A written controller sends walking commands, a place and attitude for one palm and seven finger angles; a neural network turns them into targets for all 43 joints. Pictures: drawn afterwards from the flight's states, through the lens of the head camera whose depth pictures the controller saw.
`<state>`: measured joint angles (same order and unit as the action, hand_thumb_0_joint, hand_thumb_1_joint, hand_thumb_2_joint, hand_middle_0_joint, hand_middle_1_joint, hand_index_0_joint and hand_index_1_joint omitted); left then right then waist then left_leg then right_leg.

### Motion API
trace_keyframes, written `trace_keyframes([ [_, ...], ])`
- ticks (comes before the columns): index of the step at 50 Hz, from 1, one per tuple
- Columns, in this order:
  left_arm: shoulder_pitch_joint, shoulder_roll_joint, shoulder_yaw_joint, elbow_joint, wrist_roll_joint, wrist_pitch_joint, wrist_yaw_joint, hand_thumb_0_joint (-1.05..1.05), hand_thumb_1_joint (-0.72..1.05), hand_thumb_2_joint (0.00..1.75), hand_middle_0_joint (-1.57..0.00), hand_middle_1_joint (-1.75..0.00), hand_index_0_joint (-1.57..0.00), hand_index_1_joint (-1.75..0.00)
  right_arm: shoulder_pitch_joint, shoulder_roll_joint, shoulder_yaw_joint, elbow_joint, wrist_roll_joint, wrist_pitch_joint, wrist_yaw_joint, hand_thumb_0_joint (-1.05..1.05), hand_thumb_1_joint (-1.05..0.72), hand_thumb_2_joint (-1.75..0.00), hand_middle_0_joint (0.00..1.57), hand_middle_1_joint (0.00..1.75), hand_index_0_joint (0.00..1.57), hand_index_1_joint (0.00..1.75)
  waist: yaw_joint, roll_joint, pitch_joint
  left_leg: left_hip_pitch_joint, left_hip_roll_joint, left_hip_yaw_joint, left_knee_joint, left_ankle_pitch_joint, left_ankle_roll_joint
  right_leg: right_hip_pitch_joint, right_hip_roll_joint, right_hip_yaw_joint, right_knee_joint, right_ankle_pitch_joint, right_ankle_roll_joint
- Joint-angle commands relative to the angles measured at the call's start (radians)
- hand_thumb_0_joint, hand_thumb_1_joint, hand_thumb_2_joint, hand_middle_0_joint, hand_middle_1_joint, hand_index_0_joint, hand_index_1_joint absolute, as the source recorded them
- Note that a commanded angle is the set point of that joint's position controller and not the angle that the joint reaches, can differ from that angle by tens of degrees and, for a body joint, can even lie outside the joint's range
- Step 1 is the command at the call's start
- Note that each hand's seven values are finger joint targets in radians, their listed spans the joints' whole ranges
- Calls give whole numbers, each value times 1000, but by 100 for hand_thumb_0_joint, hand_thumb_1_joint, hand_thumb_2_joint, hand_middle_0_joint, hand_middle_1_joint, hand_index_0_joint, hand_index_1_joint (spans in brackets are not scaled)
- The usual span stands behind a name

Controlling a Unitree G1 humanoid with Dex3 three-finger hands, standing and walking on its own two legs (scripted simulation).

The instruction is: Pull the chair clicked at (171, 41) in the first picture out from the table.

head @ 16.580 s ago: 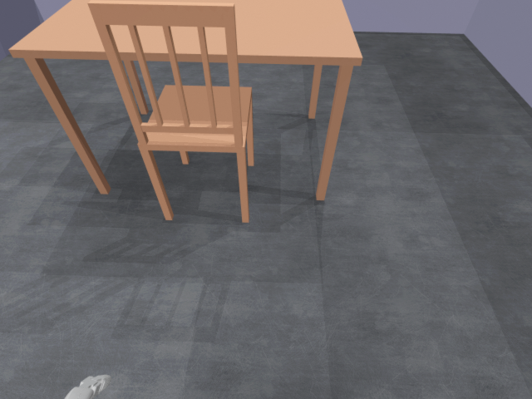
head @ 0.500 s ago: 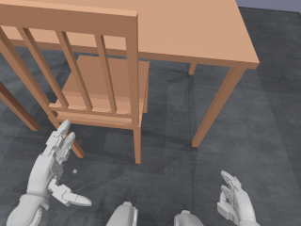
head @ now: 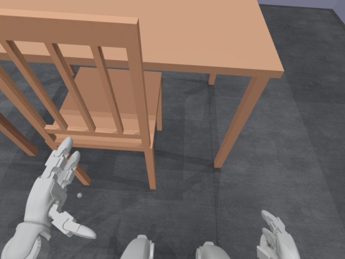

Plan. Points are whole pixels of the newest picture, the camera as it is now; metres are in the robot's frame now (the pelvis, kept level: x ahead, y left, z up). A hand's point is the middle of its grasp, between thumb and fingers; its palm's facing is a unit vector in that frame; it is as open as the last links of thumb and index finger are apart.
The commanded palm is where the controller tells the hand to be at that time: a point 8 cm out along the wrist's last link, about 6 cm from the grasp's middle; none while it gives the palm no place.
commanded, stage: raise the hand toward the chair's back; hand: left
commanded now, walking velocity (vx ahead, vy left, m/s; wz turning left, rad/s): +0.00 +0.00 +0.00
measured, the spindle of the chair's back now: (76, 95) +0.52 +0.30 +0.03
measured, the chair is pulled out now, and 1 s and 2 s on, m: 0.00 0.00 0.00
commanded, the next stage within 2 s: aim the fingers beside a spindle in 0.28 s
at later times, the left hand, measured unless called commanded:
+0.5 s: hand (81, 195) +0.24 +0.20 +0.04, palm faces -0.03 -1.00 -0.05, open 17.0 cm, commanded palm +0.22 +0.26 +0.04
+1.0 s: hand (95, 174) +0.29 +0.19 +0.02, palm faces -0.04 -1.00 -0.04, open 17.0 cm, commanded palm +0.28 +0.24 +0.03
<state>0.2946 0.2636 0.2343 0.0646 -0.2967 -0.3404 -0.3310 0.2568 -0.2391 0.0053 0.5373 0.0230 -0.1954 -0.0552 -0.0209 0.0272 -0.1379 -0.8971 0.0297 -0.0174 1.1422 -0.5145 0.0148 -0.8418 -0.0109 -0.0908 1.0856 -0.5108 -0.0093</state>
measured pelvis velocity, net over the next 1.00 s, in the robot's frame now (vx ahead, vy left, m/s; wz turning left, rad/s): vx -0.01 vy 0.00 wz -0.01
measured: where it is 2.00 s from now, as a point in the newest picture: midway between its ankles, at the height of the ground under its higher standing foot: outside the picture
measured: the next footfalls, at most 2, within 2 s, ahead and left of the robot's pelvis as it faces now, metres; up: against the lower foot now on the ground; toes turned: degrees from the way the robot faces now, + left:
none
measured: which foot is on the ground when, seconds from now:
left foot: down 0.00-1.00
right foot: down 0.00-1.00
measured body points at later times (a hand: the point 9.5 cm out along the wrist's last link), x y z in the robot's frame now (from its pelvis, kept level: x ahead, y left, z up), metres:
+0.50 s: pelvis -0.01 +0.00 +0.00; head +0.06 +0.00 +0.44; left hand +0.24 +0.25 +0.05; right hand +0.17 -0.24 -0.08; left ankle +0.02 +0.11 -0.66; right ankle +0.01 -0.12 -0.66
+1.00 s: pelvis -0.01 +0.00 -0.01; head +0.08 +0.01 +0.43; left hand +0.29 +0.24 +0.03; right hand +0.14 -0.25 -0.11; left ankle +0.02 +0.11 -0.66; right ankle +0.01 -0.12 -0.66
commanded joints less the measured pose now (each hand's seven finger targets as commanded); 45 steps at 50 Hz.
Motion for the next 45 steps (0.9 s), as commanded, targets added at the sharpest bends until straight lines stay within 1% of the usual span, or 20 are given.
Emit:
trace_keyframes([
  [1, -82, 150, 76, -187, -3, -105, 29, 0, -50, 30, -6, -8, -6, -8, -47, -131, -52, -131, 0, -59, -9, 0, -90, -90, 20, 30, 20, 30, 3, 45, -212, 160, -26, -27, -157, 256, 10, 99, 34, 34, -143, 186, -16],
  [2, -80, 144, 63, -187, 3, -104, 27, 0, -50, 30, -6, -8, -6, -8, -46, -131, -51, -134, 1, -59, -8, 0, -90, -90, 20, 30, 20, 30, 2, 63, -217, 170, -26, -24, -161, 250, 9, 96, 31, 35, -147, 183, -15],
  [5, -67, 140, 51, -172, -1, -87, 7, 0, -50, 30, -6, -8, -6, -8, -49, -134, -52, -141, 6, -58, -10, 0, -90, -90, 20, 30, 20, 30, -2, 47, -220, 168, -30, -17, -164, 238, 13, 119, 28, 44, -167, 183, -11],
  [6, -67, 154, 61, -159, -4, -78, -1, 0, -50, 30, -6, -8, -6, -8, -47, -137, -51, -143, 6, -55, -11, 0, -90, -90, 20, 30, 20, 30, -3, 26, -223, 157, -30, -21, -164, 236, 15, 130, 31, 44, -167, 179, -12],
  [9, -70, 164, 78, -200, -15, -75, -5, 0, -50, 30, -6, -8, -6, -8, -54, -133, -51, -150, 8, -55, -15, 0, -90, -90, 20, 30, 20, 30, 7, 38, -251, 179, -31, -17, -169, 256, 15, 155, 27, 46, -170, 203, -10],
  [10, -68, 160, 83, -192, -20, -75, -1, 0, -50, 30, -6, -8, -6, -8, -54, -130, -50, -150, 8, -55, -17, 0, -90, -90, 20, 30, 20, 30, 5, 18, -244, 170, -32, -18, -168, 247, 15, 156, 27, 48, -176, 194, -7],
  [16, -95, 148, 76, -189, -14, -106, 19, 0, -50, 30, -6, -8, -6, -8, -57, -126, -47, -133, 3, -62, -17, 0, -90, -90, 20, 30, 20, 30, 0, 38, -217, 176, -28, -28, -164, 250, 12, 110, 32, 35, -155, 188, -13],
  [19, -79, 133, 57, -151, -7, -99, 5, 0, -50, 30, -6, -8, -6, -8, -53, -130, -47, -136, 5, -60, -14, 0, -90, -90, 20, 30, 20, 30, -2, 20, -213, 166, -29, -26, -169, 239, 11, 117, 29, 35, -161, 184, -10],
  [21, -104, 139, 53, -115, -4, -87, -7, 0, -50, 30, -6, -8, -6, -8, -50, -136, -48, -129, 7, -58, -17, 0, -90, -90, 20, 30, 20, 30, -15, -6, -198, 143, -28, -26, -154, 230, 15, 100, 31, 41, -161, 179, -8],
  [23, -149, 128, 35, -106, -5, -85, -15, 0, -50, 30, -6, -8, -6, -8, -50, -140, -44, -133, 7, -60, -18, 0, -90, -90, 20, 30, 20, 30, -19, 9, -191, 140, -30, -27, -155, 200, 14, 79, 27, 42, -161, 149, -7],
  [27, -210, 168, 79, -127, -11, -102, -6, 0, -50, 30, -6, -8, -6, -8, -48, -142, -43, -129, 3, -66, -21, 0, -90, -90, 20, 30, 20, 30, -6, 28, -245, 147, -30, -27, -144, 215, 13, 91, 26, 47, -147, 152, -12],
  [29, -213, 166, 78, -145, -10, -118, 5, 0, -50, 30, -6, -8, -6, -8, -47, -138, -43, -129, 1, -69, -20, 0, -90, -90, 20, 30, 20, 30, 2, 40, -278, 163, -30, -26, -142, 245, 12, 103, 24, 49, -136, 180, -14],
  [31, -235, 169, 75, -137, -5, -123, 15, 0, -50, 30, -6, -8, -6, -8, -47, -138, -42, -124, -1, -68, -17, 0, -90, -90, 20, 30, 20, 30, 0, 43, -274, 151, -27, -30, -141, 237, 12, 85, 27, 44, -126, 165, -14],
  [32, -248, 167, 71, -129, 4, -125, 19, 0, -50, 30, -6, -8, -6, -8, -50, -138, -43, -120, 0, -68, -16, 0, -90, -90, 20, 30, 20, 30, -2, 67, -269, 162, -26, -30, -143, 235, 9, 68, 26, 44, -124, 164, -15],
  [33, -251, 147, 50, -116, 6, -121, 22, 0, -50, 30, -6, -8, -6, -8, -47, -138, -40, -120, -1, -66, -13, 0, -90, -90, 20, 30, 20, 30, -6, 69, -262, 159, -26, -33, -145, 231, 9, 58, 25, 39, -122, 160, -15],
  [35, -265, 148, 51, -59, 13, -107, 24, 0, -50, 30, -6, -8, -6, -8, -42, -145, -43, -114, 1, -60, -12, 0, -90, -90, 20, 30, 20, 30, -13, 41, -238, 134, -25, -33, -141, 207, 8, 41, 26, 39, -123, 143, -12],
  [38, -306, 130, 27, -35, 18, -92, 22, 0, -50, 30, -6, -8, -6, -8, -39, -150, -42, -122, 1, -52, -10, 0, -90, -90, 20, 30, 20, 30, -16, 32, -250, 129, -25, -36, -145, 192, 7, 33, 25, 35, -115, 132, -12],
  [41, -343, 162, 55, -23, 17, -88, 27, 0, -50, 30, -6, -8, -6, -8, -33, -155, -44, -121, 1, -48, -14, 0, -90, -90, 20, 30, 20, 30, -9, 29, -274, 118, -26, -32, -134, 197, 9, 41, 25, 43, -112, 134, -15],
  [43, -393, 155, 47, -23, 20, -95, 33, 0, -50, 30, -6, -8, -6, -8, -31, -154, -42, -117, -1, -45, -14, 0, -90, -90, 20, 30, 20, 30, -16, 20, -286, 125, -25, -33, -131, 197, 10, 33, 23, 43, -109, 136, -13],
  [45, -412, 159, 54, -37, 22, -110, 43, 0, -50, 30, -6, -8, -6, -8, -29, -150, -45, -112, -4, -46, -14, 0, -90, -90, 20, 30, 20, 30, -8, 42, -323, 140, -25, -30, -122, 233, 8, 43, 22, 48, -97, 170, -14],
])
